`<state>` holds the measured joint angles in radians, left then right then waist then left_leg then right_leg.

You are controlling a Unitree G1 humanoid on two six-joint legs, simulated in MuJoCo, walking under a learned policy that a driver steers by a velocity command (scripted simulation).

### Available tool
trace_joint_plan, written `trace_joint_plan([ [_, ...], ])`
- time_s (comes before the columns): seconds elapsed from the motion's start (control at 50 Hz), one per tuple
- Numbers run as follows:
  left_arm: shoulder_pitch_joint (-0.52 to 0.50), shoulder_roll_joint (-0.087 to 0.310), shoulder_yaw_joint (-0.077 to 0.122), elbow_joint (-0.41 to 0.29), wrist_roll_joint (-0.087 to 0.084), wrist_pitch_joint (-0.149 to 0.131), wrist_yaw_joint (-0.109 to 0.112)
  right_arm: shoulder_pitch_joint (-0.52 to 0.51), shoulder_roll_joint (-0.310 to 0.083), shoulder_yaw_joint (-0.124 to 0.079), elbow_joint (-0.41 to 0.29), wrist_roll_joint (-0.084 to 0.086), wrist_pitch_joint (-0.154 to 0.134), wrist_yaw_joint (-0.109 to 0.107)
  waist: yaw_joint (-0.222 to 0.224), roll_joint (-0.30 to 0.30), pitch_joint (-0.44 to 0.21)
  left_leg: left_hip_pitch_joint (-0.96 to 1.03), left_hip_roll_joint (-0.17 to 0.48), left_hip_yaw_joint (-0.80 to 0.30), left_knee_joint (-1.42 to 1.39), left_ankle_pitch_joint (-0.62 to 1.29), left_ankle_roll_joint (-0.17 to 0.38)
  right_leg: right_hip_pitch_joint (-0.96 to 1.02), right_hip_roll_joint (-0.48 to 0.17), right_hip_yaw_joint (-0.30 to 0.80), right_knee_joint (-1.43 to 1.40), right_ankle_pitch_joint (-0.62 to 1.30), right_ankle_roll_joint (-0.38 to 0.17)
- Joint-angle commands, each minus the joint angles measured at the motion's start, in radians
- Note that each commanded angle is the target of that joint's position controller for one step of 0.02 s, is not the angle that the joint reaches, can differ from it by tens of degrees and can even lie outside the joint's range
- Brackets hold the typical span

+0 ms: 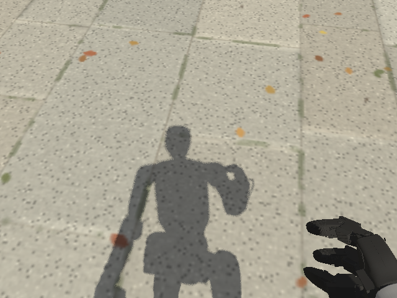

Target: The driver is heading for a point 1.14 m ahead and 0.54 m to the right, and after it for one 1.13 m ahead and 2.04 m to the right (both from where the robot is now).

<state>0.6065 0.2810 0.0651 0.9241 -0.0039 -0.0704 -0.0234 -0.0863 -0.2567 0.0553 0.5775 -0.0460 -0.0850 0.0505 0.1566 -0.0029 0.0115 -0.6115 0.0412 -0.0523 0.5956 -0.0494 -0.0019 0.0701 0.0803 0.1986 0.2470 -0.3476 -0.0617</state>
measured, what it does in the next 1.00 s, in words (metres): walks ahead, turning right: left foot, then right foot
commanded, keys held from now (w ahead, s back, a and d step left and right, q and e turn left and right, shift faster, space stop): w+e+shift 0.96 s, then w+shift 0.04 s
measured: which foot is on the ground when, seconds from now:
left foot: up 0.00-0.04, down 0.06-0.48, up 0.50-0.84, down 0.86-1.00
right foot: down 0.00-0.04, up 0.06-0.46, down 0.48-0.88, up 0.90-1.00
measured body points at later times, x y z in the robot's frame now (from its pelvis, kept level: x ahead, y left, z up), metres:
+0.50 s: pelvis +0.47 -0.05 -0.04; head +0.49 -0.07 +0.40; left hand +0.79 +0.07 -0.11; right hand +0.31 -0.28 -0.17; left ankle +0.25 +0.16 -0.64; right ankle +0.57 -0.12 -0.74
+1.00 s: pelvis +0.88 -0.23 -0.01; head +0.90 -0.24 +0.44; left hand +1.20 -0.14 -0.11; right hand +0.73 -0.51 -0.10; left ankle +1.01 -0.17 -0.74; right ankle +0.74 -0.20 -0.62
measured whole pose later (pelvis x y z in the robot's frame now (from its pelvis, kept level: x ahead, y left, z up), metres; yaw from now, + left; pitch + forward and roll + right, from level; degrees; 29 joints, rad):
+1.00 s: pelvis +0.88 -0.23 -0.01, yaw -55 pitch +1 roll +1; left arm 0.26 0.39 0.07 0.74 0.03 -0.02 -0.04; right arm 0.23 -0.31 -0.03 0.68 -0.05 -0.06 -0.02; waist 0.01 -0.05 0.02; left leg -0.32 0.04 0.06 0.57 -0.26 -0.03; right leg -0.42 0.06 0.05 1.30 -0.32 -0.11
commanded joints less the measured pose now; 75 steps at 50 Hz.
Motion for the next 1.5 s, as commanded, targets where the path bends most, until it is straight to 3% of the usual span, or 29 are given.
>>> trace_joint_plan([
  [0.02,-0.122,0.226,0.051,-0.089,-0.005,-0.020,0.004,0.182,-0.167,-0.071,0.014,-0.001,-0.009,-0.033,-0.205,-0.017,-0.083,0.533,-0.090,0.076,-0.062,-0.060,0.022,-0.289,-0.142,0.107,0.200,0.755,-0.081],
  [0.06,-0.167,0.159,0.036,-0.124,-0.005,-0.033,0.003,0.537,-0.276,-0.123,0.067,-0.024,-0.016,-0.076,-0.365,0.081,-0.298,0.940,0.196,-0.197,-0.091,-0.459,0.074,-0.528,-0.048,0.020,0.753,0.429,-0.049],
  [0.08,-0.086,0.027,0.003,-0.162,-0.035,-0.025,0.012,0.536,-0.328,-0.134,0.069,-0.048,-0.005,-0.080,-0.282,0.276,-0.389,1.054,0.456,-0.679,-0.274,-0.768,0.144,-0.762,0.015,-0.069,1.039,-0.153,-0.037],
  [0.1,-0.138,0.088,0.004,-0.170,-0.012,-0.007,0.017,0.463,-0.280,-0.138,0.070,-0.020,0.005,-0.081,-0.259,0.240,-0.289,0.943,0.429,-0.774,-0.347,-0.833,0.174,-0.869,-0.055,-0.100,1.120,-0.048,-0.050],
  [0.14,-0.278,0.104,0.011,-0.171,0.017,0.015,0.001,0.381,-0.141,-0.111,0.084,-0.009,-0.003,-0.069,-0.239,0.069,-0.064,0.722,0.328,-0.422,-0.341,-0.478,0.152,-0.878,-0.134,-0.122,1.066,0.064,-0.042],
  [0.22,-0.390,0.030,-0.003,-0.228,0.036,0.066,-0.035,0.443,-0.070,-0.096,0.175,0.023,-0.034,-0.057,-0.178,0.107,0.039,0.606,0.248,-0.084,-0.385,-0.028,0.097,-0.897,-0.192,-0.142,1.018,0.073,-0.024],
  [0.36,-0.632,0.038,-0.044,-0.354,0.032,0.064,-0.087,0.425,-0.140,-0.108,0.223,0.025,-0.053,-0.062,-0.135,0.028,0.113,0.491,0.136,0.311,-0.466,0.532,0.032,-0.648,-0.100,-0.364,0.562,0.377,-0.072],
  [0.44,-0.288,0.149,-0.004,-0.251,0.034,0.059,-0.061,0.417,-0.274,-0.140,0.200,0.018,-0.009,-0.086,0.067,0.108,-0.106,0.550,0.207,0.293,0.075,1.141,0.020,-0.197,0.029,-0.370,0.514,0.252,-0.151],
  [0.46,-0.072,0.197,0.025,-0.179,0.034,0.056,-0.040,0.379,-0.273,-0.140,0.181,0.010,0.004,-0.082,0.151,0.076,-0.195,0.406,0.197,0.276,0.394,0.964,0.028,0.078,0.029,-0.292,0.451,0.223,-0.191],
  [0.48,-0.095,0.255,0.063,-0.166,-0.002,0.072,-0.010,0.364,-0.212,-0.134,0.183,0.005,0.006,-0.063,0.109,-0.120,-0.160,0.156,-0.008,0.275,0.814,-0.059,0.002,0.223,-0.037,-0.150,0.374,0.152,-0.216],
  [0.5,-0.217,0.391,0.078,-0.226,0.041,0.087,-0.004,0.506,-0.130,-0.102,0.074,0.008,-0.009,-0.058,-0.083,-0.269,-0.271,-0.183,-0.069,0.148,1.147,-0.475,-0.044,0.424,-0.296,0.370,0.319,0.301,-0.398],
  [0.52,-0.172,0.367,0.083,-0.261,0.036,0.096,0.010,0.400,-0.191,-0.100,0.030,0.012,-0.033,-0.059,0.007,-0.105,-0.378,-0.299,-0.058,-0.029,1.150,-0.398,-0.038,0.453,-0.350,0.598,0.111,-0.015,-0.463],
  [0.56,-0.242,0.260,0.058,-0.218,0.026,0.073,0.028,0.323,-0.192,-0.091,0.022,0.002,-0.044,-0.058,-0.102,0.068,-0.053,-0.256,0.047,-0.042,0.873,-0.316,-0.027,0.066,-0.299,0.498,-0.015,-0.031,-0.357],
  [0.62,-0.306,0.202,0.030,-0.217,0.022,0.027,0.030,0.365,-0.164,-0.080,0.043,-0.033,0.022,-0.058,-0.214,0.096,0.054,-0.038,0.097,-0.032,0.664,-0.394,-0.067,-0.326,-0.174,0.288,-0.028,0.167,-0.321],
  [0.68,-0.328,0.206,0.035,-0.219,0.015,-0.001,0.018,0.198,-0.108,-0.060,-0.036,-0.016,0.034,-0.042,-0.196,0.046,0.104,0.091,0.099,0.023,0.358,-0.192,-0.086,-0.531,-0.079,0.180,-0.079,0.204,-0.283],
  [0.8,-0.260,0.239,0.062,-0.203,0.004,-0.002,0.008,0.121,-0.140,-0.069,-0.052,0.029,0.023,-0.036,-0.124,-0.029,0.019,0.319,0.006,0.016,-0.021,0.088,-0.044,-0.334,-0.091,0.219,0.040,0.460,-0.162],
  [0.86,-0.323,0.271,0.064,-0.210,0.020,-0.005,0.005,0.533,-0.255,-0.127,0.049,0.018,0.012,-0.076,-0.356,0.023,-0.204,0.772,-0.010,0.023,-0.018,-0.191,-0.014,-0.373,-0.025,0.152,0.597,0.674,-0.085],
  [0.88,-0.349,0.110,0.021,-0.247,0.028,-0.019,0.012,0.738,-0.323,-0.148,0.082,-0.012,0.006,-0.097,-0.404,0.220,-0.317,0.982,0.247,-0.251,-0.072,-0.573,0.000,-0.558,0.045,0.072,0.973,0.083,-0.082],
  [0.9,-0.221,0.046,-0.008,-0.314,-0.022,-0.016,0.010,0.591,-0.391,-0.161,0.058,-0.029,0.011,-0.089,-0.234,0.531,-0.381,1.018,0.459,-0.881,-0.372,-0.815,0.080,-0.814,0.093,-0.039,1.169,-0.188,-0.061],
  [0.92,-0.287,0.124,-0.007,-0.269,0.013,0.008,0.020,0.440,-0.272,-0.149,0.022,-0.018,0.019,-0.083,-0.229,0.269,-0.208,0.858,0.411,-0.817,-0.387,-0.933,0.108,-0.891,-0.016,-0.065,1.217,-0.050,-0.066],
  [0.96,-0.383,0.152,0.003,-0.272,0.038,0.031,-0.010,0.393,-0.170,-0.125,0.045,-0.011,0.025,-0.073,-0.221,0.063,-0.060,0.656,0.318,-0.443,-0.347,-0.596,0.095,-0.851,-0.101,-0.109,1.125,0.055,-0.048],
  [1.2,-0.726,0.060,-0.068,-0.403,0.043,0.038,-0.077,0.575,-0.167,-0.107,0.261,0.023,-0.036,-0.040,-0.192,0.024,0.147,0.515,0.170,0.206,-0.593,0.342,0.099,-0.654,-0.055,-0.299,0.476,0.331,-0.073],
  [1.28,-0.443,0.135,-0.037,-0.311,0.056,0.030,-0.035,0.572,-0.282,-0.121,0.290,0.021,-0.002,-0.070,-0.010,0.158,-0.079,0.670,0.232,0.239,-0.098,1.121,0.096,-0.282,0.051,-0.314,0.397,0.134,-0.141],
  [1.3,-0.233,0.168,-0.016,-0.242,0.056,0.028,-0.018,0.531,-0.282,-0.120,0.278,0.028,0.010,-0.074,0.096,0.141,-0.169,0.562,0.208,0.250,0.184,1.021,0.090,-0.033,0.032,-0.265,0.293,0.166,-0.167],
  [1.32,-0.139,0.241,0.011,-0.203,0.065,0.032,0.005,0.555,-0.197,-0.104,0.249,0.016,0.011,-0.065,0.064,0.024,-0.272,0.320,0.133,0.222,0.544,0.310,0.089,0.228,-0.154,-0.042,0.328,-0.062,-0.170],
  [1.34,-0.190,0.320,0.030,-0.229,0.063,0.037,0.016,0.641,-0.091,-0.084,0.188,0.042,0.002,-0.043,-0.073,-0.211,-0.395,-0.047,-0.031,0.116,0.890,-0.444,0.056,0.443,-0.432,0.526,0.200,-0.225,-0.262],
  [1.36,-0.184,0.285,0.037,-0.225,0.044,0.039,0.021,0.497,-0.190,-0.103,0.157,0.044,-0.007,-0.050,0.000,-0.063,-0.364,-0.174,-0.023,-0.014,0.937,-0.354,0.079,0.403,-0.406,0.574,0.084,-0.177,-0.270],
  [1.4,-0.244,0.193,0.021,-0.170,0.036,0.016,0.026,0.430,-0.141,-0.088,0.151,0.043,-0.015,-0.047,-0.092,0.025,-0.051,-0.160,0.056,-0.001,0.778,-0.252,0.074,0.060,-0.336,0.294,0.026,0.094,-0.240],
  [1.5,-0.244,0.100,-0.009,-0.113,0.010,-0.033,0.023,0.349,-0.079,-0.075,0.134,-0.007,0.043,-0.012,-0.185,-0.024,0.096,-0.086,0.125,0.026,0.519,-0.230,0.021,-0.243,-0.216,0.061,-0.130,0.211,-0.205],
])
